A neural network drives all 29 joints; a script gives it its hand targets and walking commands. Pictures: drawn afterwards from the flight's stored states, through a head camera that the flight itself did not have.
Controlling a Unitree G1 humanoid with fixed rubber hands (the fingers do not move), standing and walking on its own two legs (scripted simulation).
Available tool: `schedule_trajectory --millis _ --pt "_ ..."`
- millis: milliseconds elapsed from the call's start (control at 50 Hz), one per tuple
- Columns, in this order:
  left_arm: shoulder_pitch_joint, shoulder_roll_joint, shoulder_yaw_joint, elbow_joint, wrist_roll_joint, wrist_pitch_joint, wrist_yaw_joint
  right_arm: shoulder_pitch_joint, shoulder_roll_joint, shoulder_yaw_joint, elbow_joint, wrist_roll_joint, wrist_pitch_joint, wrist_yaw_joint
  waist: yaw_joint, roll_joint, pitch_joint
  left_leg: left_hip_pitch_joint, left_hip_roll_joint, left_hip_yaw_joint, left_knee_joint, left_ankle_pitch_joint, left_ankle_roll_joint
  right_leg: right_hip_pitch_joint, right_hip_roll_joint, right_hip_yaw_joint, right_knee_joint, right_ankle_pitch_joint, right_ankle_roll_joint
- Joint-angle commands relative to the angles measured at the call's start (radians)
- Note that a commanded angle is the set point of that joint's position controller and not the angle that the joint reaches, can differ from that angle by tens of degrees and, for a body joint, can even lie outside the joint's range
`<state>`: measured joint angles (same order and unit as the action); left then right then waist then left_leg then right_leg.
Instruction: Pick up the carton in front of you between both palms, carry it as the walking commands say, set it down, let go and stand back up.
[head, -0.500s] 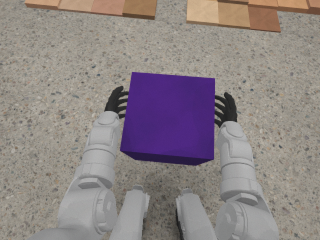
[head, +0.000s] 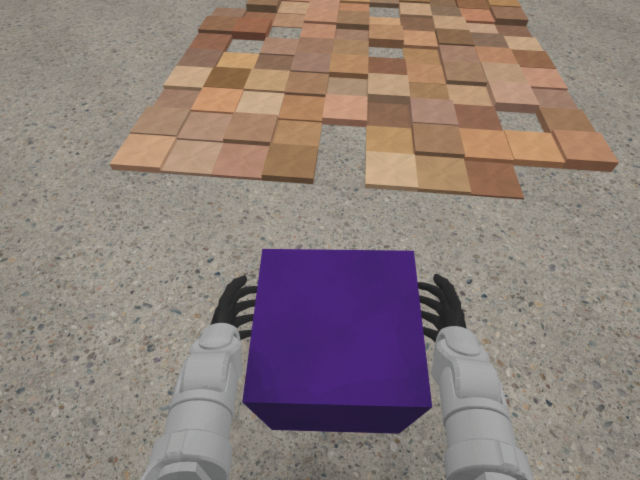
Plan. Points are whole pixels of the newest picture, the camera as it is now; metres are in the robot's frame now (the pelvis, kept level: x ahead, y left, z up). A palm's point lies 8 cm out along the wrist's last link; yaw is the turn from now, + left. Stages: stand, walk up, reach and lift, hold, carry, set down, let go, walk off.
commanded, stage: reach and lift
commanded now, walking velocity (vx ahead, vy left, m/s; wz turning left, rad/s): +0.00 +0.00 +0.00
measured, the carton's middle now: (336, 348) +0.32 +0.00 -0.09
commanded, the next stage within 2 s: hold in 1.18 s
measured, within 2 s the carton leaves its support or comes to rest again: neither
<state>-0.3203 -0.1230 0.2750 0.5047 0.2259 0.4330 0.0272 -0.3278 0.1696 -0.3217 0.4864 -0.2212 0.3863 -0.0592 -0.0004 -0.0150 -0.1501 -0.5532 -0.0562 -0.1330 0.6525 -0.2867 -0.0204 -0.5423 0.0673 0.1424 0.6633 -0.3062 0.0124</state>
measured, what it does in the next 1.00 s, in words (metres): stands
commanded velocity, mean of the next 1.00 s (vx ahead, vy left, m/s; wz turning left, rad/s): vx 0.00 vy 0.00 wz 0.00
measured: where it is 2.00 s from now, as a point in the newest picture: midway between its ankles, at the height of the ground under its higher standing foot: outside the picture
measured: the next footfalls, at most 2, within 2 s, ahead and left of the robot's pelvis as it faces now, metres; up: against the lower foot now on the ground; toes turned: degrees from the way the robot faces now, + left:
none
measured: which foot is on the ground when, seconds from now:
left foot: down 0.00-1.00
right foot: down 0.00-1.00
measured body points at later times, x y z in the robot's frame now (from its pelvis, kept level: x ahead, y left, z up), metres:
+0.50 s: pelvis -0.01 +0.00 +0.02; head -0.04 +0.01 +0.47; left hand +0.30 +0.15 +0.03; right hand +0.30 -0.15 +0.04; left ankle +0.02 +0.13 -0.72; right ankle +0.01 -0.13 -0.72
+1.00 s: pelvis +0.01 +0.00 +0.02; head -0.03 +0.00 +0.47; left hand +0.30 +0.15 +0.05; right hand +0.31 -0.15 +0.05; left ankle +0.02 +0.13 -0.72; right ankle +0.01 -0.13 -0.72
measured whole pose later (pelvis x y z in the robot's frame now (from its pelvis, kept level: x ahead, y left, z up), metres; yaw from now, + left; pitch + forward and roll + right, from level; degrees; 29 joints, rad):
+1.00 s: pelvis +0.01 +0.00 +0.02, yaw +0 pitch -4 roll +0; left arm -0.27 -0.15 0.23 0.33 0.28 0.69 0.02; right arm -0.29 0.16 -0.27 0.35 -0.30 0.64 -0.01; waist 0.00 -0.01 -0.03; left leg -0.11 -0.04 -0.13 0.38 -0.20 -0.01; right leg -0.10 0.04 0.14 0.40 -0.22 0.01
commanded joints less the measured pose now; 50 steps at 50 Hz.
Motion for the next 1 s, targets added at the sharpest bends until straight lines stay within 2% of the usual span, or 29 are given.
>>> schedule_trajectory --millis 0,100,220,300,500,820,980 --pt "-0.5 -0.976 -0.597 -0.084 -0.19 -0.007 -0.258 -0.357 1.042 0.603 0.071 0.158 0.066 0.272 0.002 0.007 -0.347 0.33 -0.045 0.053 -0.125 0.334 0.012 0.281 0.029 -0.044 -0.143 0.379 0.012" --pt "-0.45 -0.964 -0.624 -0.167 -0.207 0.074 -0.255 -0.31 1.023 0.625 0.005 0.175 0.143 0.286 0.003 0.005 -0.223 0.418 -0.041 0.054 -0.219 0.315 0.012 0.378 0.017 -0.045 -0.234 0.375 0.013" --pt "-0.469 -0.956 -0.545 -0.136 -0.177 0.138 -0.265 -0.345 0.983 0.546 0.024 0.142 0.201 0.305 0.001 0.0 -0.044 0.413 -0.033 0.062 -0.273 0.143 0.02 0.356 0.013 -0.056 -0.292 0.178 0.003" --pt "-0.562 -0.977 -0.523 -0.12 -0.171 0.137 -0.278 -0.439 1.0 0.525 0.035 0.138 0.198 0.319 0.0 0.001 -0.048 0.412 -0.028 0.068 -0.259 0.083 0.024 0.341 0.011 -0.062 -0.283 0.106 -0.005" --pt "-0.625 -1.01 -0.535 -0.12 -0.175 0.146 -0.278 -0.518 0.999 0.532 0.031 0.139 0.2 0.33 0.003 0.021 -0.112 0.456 -0.025 0.068 -0.261 0.096 0.016 0.362 0.016 -0.069 -0.273 0.105 -0.011" --pt "-0.51 -0.993 -0.564 -0.201 -0.196 0.183 -0.269 -0.418 0.97 0.564 -0.065 0.159 0.235 0.326 0.005 0.014 -0.132 0.532 -0.031 0.062 -0.296 0.277 0.005 0.447 0.026 -0.067 -0.305 0.284 0.001" --pt "-0.472 -0.975 -0.578 -0.247 -0.207 0.204 -0.269 -0.377 0.968 0.582 -0.113 0.174 0.258 0.319 0.006 0.01 -0.118 0.547 -0.037 0.06 -0.309 0.31 0.006 0.479 0.025 -0.061 -0.317 0.336 0.008"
